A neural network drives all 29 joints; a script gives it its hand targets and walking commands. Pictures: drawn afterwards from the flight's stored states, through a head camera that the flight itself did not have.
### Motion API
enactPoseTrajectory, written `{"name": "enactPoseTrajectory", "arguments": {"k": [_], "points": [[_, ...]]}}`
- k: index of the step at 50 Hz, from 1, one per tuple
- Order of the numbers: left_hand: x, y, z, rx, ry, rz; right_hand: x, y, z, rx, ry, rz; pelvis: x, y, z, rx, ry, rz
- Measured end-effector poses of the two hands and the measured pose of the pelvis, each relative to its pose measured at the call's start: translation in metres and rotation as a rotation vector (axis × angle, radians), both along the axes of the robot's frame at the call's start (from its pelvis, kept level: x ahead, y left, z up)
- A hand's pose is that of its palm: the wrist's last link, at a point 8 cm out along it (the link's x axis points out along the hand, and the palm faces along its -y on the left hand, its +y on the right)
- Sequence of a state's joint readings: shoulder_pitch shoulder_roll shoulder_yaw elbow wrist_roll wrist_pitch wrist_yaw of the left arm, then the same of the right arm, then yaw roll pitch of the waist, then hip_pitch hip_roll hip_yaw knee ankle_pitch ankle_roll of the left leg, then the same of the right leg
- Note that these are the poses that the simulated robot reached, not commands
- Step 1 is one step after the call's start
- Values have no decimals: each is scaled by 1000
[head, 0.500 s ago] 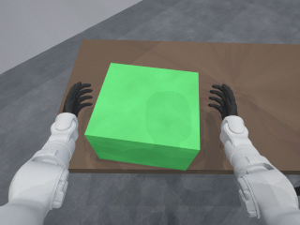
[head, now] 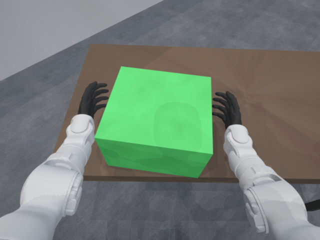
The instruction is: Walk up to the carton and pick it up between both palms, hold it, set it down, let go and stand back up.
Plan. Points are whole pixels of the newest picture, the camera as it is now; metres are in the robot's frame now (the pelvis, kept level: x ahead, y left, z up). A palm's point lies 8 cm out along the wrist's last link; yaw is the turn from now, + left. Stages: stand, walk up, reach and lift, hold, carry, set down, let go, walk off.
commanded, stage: reach and lift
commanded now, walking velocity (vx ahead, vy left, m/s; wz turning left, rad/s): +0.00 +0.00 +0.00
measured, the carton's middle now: (159, 121) +0.43 +0.01 +0.01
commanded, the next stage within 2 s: none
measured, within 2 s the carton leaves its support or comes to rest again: leaves its support in 1.96 s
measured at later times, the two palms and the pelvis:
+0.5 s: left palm (89, 111) +0.43 +0.20 +0.05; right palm (227, 121) +0.41 -0.17 +0.04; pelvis +0.00 +0.00 +0.00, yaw +0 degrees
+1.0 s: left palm (92, 110) +0.43 +0.19 +0.05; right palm (225, 124) +0.41 -0.17 +0.04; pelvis +0.00 +0.00 +0.00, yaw +0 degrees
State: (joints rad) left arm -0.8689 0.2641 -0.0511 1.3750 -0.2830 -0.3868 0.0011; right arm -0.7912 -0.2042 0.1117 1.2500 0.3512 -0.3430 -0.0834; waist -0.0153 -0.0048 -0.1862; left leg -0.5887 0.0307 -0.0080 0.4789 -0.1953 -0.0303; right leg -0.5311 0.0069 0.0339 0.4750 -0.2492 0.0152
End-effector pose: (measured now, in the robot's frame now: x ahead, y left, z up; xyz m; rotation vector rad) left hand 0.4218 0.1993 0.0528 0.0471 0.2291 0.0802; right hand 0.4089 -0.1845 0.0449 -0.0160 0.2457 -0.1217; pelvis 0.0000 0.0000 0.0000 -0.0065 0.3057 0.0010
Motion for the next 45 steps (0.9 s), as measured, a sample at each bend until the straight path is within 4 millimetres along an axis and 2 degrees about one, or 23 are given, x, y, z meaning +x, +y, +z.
{"name": "enactPoseTrajectory", "arguments": {"k": [10, 35, 45], "points": [[4, -2, -2, -4, 1, -4, 3, 10, -4, 11, 15, 4, 1, 0, 0, -1, 14, 0], [6, -8, 0, 36, -29, -74, 3, 12, -4, -4, 6, -15, 1, 1, -1, -1, 17, 0], [5, -10, 0, 22, -45, -103, -1, 16, -8, 32, -32, -72, 0, 1, -1, -1, 15, 0]]}}
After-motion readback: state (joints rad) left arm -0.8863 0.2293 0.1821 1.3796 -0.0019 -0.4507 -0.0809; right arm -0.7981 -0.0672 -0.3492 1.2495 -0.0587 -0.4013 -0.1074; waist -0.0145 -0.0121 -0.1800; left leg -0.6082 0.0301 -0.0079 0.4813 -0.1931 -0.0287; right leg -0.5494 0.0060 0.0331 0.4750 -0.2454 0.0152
